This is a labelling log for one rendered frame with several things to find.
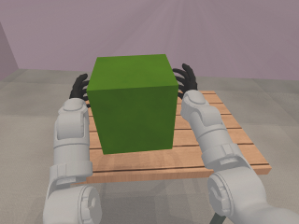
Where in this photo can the carton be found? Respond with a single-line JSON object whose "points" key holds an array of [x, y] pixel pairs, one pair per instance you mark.
{"points": [[134, 103]]}

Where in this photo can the robot left upper arm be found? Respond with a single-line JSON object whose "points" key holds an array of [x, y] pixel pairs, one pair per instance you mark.
{"points": [[77, 205]]}

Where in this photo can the robot right upper arm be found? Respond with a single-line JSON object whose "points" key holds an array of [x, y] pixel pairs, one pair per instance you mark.
{"points": [[238, 194]]}

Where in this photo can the left robot forearm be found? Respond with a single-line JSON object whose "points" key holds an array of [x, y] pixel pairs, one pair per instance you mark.
{"points": [[71, 144]]}

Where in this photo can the left robot hand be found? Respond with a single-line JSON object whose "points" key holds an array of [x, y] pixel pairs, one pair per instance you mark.
{"points": [[77, 89]]}

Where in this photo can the table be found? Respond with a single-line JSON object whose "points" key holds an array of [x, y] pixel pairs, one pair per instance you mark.
{"points": [[182, 161]]}

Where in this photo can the right robot hand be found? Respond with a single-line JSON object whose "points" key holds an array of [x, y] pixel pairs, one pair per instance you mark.
{"points": [[189, 80]]}

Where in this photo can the right robot forearm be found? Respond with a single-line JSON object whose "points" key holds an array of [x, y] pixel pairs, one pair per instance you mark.
{"points": [[219, 153]]}

